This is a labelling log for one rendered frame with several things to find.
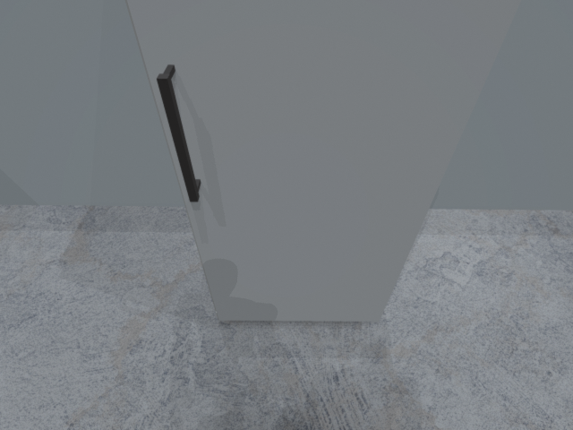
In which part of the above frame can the fridge door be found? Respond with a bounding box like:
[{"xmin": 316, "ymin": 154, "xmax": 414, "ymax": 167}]
[{"xmin": 127, "ymin": 0, "xmax": 521, "ymax": 322}]

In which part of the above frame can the handle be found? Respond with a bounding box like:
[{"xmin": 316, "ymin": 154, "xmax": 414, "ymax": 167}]
[{"xmin": 157, "ymin": 64, "xmax": 201, "ymax": 202}]

